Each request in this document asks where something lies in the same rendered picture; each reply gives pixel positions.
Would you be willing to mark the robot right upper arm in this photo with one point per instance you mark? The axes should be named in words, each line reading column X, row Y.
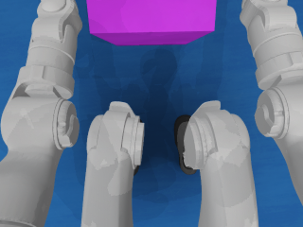
column 279, row 115

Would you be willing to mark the robot left forearm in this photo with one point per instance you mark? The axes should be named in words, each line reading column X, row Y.
column 51, row 53

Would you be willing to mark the robot left upper arm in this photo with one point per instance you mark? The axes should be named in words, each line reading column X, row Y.
column 36, row 130

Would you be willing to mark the carton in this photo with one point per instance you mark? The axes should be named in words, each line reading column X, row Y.
column 151, row 22

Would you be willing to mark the robot left thigh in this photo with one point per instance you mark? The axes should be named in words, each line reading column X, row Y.
column 109, row 176

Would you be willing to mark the left robot shin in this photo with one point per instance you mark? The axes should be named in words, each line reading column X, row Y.
column 92, row 137

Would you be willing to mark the robot right forearm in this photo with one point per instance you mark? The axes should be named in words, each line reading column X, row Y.
column 276, row 42

